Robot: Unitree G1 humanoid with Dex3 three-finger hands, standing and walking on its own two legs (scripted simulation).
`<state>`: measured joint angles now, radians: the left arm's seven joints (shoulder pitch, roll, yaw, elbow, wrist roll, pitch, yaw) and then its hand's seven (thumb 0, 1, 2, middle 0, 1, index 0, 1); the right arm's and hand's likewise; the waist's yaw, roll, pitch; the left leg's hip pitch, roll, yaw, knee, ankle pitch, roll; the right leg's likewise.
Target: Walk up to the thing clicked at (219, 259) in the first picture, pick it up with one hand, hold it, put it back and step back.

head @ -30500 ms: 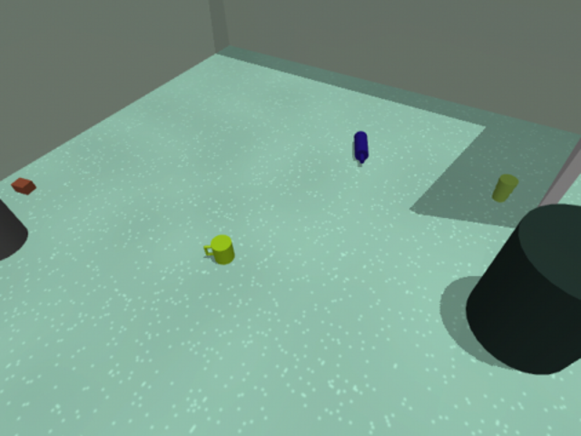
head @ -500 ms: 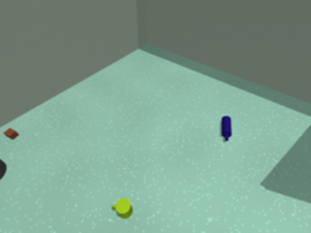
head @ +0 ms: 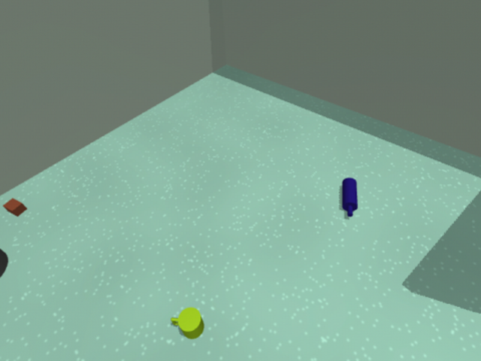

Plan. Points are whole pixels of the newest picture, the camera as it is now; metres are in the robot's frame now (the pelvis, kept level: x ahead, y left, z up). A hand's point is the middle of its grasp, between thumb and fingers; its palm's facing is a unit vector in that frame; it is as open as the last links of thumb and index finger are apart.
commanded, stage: stand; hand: left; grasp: from above
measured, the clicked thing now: (187, 322) +0.43 +0.26 -0.73
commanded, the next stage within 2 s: step back in 0.72 s
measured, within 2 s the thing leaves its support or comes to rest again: neither
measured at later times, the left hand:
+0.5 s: hand out of the picture +0.07 +0.25 -0.16, palm faces +0.01 -0.94 -0.34, open 7.4 cm
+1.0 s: hand out of the picture +0.10 +0.30 -0.17, palm faces -0.01 -0.92 -0.38, open 7.4 cm
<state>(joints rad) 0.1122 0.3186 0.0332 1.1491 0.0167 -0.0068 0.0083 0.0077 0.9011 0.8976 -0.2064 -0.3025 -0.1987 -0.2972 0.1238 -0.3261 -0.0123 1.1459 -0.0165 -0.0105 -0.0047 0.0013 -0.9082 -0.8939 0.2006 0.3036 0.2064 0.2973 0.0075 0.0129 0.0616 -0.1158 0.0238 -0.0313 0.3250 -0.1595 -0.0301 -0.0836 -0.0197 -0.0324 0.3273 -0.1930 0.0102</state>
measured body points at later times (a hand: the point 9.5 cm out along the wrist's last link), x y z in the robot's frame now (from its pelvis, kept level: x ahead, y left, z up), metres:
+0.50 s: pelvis +0.01 +0.00 +0.00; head +0.02 -0.01 +0.45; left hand +0.07 +0.29 -0.13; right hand +0.08 -0.30 -0.14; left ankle +0.01 +0.14 -0.75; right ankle -0.01 -0.12 -0.75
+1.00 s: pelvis -0.03 +0.03 -0.02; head +0.03 +0.04 +0.42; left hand +0.10 +0.34 -0.15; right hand +0.06 -0.30 -0.14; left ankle -0.03 +0.14 -0.74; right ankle -0.01 -0.12 -0.75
